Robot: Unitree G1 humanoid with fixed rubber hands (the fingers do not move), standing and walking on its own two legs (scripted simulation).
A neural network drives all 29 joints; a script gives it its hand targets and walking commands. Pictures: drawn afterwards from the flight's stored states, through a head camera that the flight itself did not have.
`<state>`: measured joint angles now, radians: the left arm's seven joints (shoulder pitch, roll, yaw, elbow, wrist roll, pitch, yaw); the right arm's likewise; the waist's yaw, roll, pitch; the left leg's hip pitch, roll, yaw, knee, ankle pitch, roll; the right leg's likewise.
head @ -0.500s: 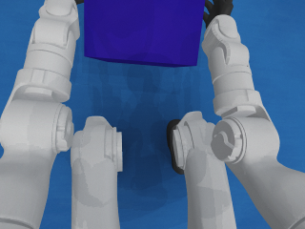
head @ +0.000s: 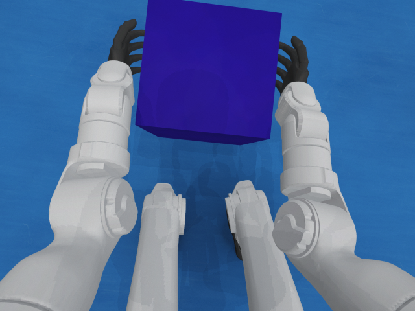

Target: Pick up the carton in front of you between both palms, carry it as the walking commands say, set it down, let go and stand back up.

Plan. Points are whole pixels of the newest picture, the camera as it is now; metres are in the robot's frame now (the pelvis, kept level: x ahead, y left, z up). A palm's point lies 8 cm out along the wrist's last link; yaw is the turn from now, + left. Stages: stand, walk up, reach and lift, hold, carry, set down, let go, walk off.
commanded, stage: reach and lift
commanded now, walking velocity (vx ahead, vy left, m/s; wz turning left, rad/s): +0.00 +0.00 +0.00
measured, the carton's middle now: (205, 89) +0.51 +0.00 -0.14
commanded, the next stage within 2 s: none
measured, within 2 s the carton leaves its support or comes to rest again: neither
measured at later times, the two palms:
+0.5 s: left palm (83, 49) +0.46 +0.15 +0.09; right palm (355, 60) +0.45 -0.14 +0.10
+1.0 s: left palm out of the picture +0.41 +0.15 +0.24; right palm out of the picture +0.42 -0.15 +0.25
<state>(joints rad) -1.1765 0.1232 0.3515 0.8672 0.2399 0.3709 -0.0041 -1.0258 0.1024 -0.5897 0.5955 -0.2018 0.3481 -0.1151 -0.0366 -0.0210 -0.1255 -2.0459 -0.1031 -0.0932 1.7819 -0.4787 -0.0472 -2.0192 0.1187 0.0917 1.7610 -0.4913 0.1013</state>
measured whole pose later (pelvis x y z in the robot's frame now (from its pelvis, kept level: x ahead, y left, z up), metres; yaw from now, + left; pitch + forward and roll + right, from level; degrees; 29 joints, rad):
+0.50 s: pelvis +0.05 +0.00 +0.13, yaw +1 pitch +33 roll -1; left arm -0.75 -0.01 0.33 0.72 0.21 0.36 0.03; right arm -0.67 0.14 -0.46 0.59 -0.17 0.31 -0.09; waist -0.03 -0.01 -0.23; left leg -1.46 -0.10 -0.12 1.36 -0.47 -0.04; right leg -1.44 0.10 0.12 1.35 -0.48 0.06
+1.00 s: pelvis +0.10 -0.01 +0.26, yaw +2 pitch +13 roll +0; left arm -0.33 -0.11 0.27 0.54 0.20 0.39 0.04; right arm -0.32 0.17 -0.32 0.50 -0.20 0.35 -0.06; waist -0.01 -0.01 -0.17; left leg -0.64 -0.06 -0.14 0.74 -0.33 -0.02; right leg -0.63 0.06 0.14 0.74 -0.34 0.02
